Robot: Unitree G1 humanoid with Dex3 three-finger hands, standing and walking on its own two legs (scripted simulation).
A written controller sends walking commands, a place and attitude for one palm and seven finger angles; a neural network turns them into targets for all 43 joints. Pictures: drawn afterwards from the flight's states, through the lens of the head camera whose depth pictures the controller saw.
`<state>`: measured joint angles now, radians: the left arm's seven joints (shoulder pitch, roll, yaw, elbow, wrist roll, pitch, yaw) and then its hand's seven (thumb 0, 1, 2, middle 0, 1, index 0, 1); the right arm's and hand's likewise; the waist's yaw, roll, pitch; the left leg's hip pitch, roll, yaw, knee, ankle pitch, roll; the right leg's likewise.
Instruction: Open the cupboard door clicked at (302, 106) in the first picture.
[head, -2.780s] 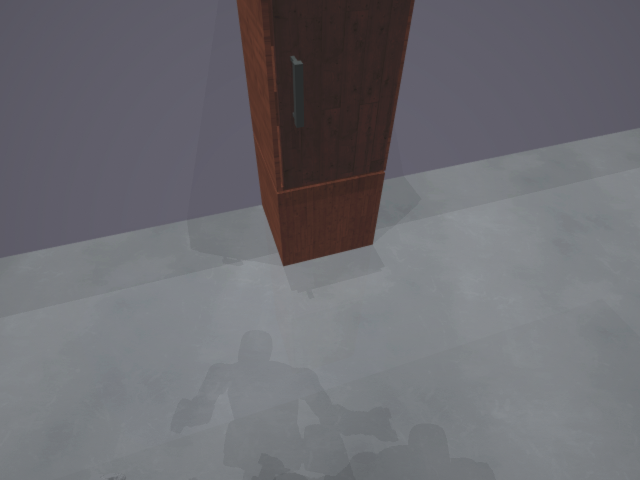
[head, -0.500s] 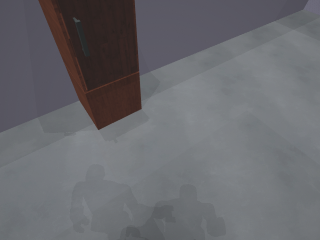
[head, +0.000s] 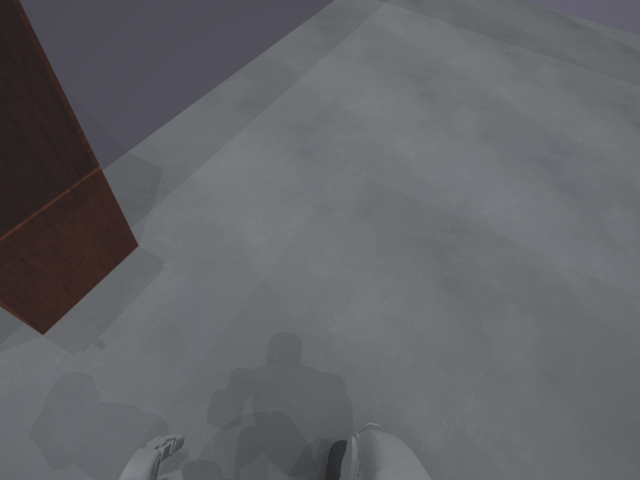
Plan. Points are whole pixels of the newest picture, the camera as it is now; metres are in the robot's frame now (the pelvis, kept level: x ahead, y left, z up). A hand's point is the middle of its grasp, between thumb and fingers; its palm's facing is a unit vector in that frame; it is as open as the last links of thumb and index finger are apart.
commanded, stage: walk to a spot facing it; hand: left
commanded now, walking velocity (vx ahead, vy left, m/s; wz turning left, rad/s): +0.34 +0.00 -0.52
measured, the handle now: out of the picture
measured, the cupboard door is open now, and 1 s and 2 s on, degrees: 0 0 0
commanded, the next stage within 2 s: turn to face it in 0.84 s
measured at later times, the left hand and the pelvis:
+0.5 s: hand (172, 394) +0.26 +0.22 -0.18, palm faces -0.09 -0.98 -0.19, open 7.3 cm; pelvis +0.21 +0.02 +0.00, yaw -12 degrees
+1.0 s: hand (291, 236) +0.58 +0.05 -0.18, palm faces -0.50 -0.84 -0.19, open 7.4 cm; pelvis +0.37 -0.05 -0.02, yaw -30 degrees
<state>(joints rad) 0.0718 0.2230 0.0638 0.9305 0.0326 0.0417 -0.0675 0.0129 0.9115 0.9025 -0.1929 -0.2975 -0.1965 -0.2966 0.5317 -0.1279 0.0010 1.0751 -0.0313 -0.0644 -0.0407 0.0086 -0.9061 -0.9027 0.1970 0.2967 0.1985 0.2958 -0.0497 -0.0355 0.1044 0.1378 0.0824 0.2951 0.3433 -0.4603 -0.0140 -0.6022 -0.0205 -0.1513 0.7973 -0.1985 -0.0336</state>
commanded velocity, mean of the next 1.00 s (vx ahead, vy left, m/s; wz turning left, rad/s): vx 0.22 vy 0.00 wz -0.41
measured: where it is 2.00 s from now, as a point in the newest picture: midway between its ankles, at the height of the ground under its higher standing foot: (326, 400)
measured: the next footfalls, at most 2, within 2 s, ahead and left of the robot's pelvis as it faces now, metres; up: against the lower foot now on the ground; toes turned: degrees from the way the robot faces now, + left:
right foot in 0.08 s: +0.18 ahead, -0.09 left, +0.00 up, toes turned -10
left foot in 0.48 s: +0.33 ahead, +0.12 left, +0.00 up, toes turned -5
